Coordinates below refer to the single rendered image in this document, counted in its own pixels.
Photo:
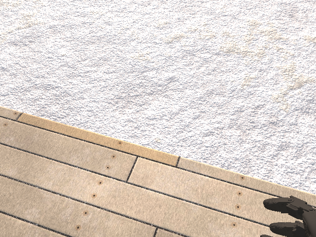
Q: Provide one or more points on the right robot hand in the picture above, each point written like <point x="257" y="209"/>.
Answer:
<point x="296" y="208"/>

